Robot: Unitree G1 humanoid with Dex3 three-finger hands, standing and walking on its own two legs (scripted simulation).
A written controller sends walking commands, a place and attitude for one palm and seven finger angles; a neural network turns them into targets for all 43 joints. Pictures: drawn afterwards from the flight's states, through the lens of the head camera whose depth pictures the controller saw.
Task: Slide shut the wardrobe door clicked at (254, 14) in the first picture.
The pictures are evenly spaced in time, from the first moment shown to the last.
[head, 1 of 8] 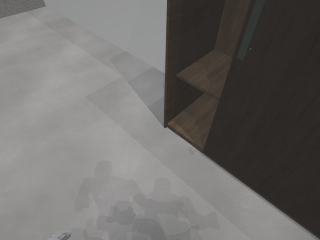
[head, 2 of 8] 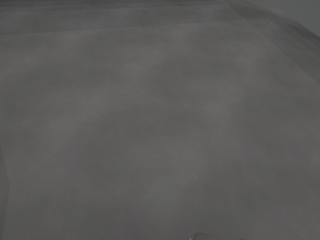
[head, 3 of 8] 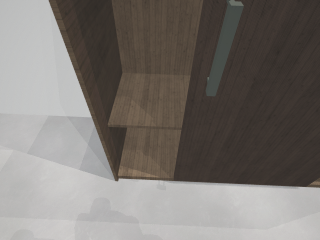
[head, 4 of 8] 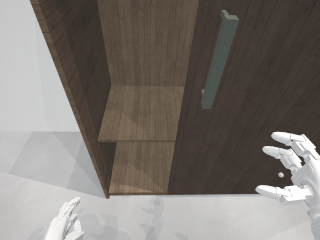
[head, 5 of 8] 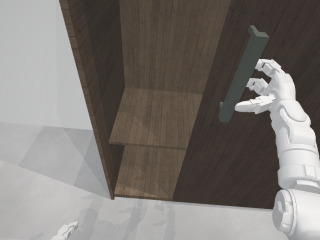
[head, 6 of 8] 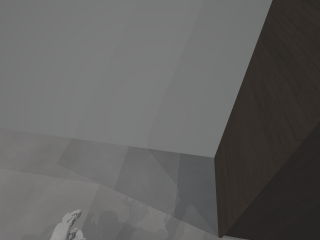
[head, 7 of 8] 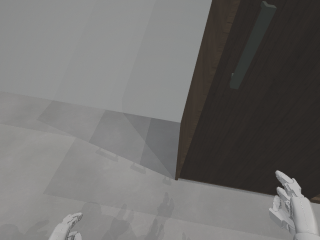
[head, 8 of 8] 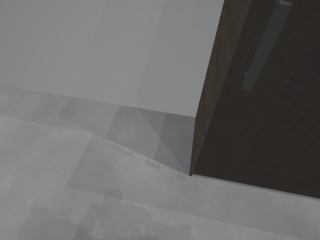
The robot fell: no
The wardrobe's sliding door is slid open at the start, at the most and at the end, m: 0.36 0.36 0.00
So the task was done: yes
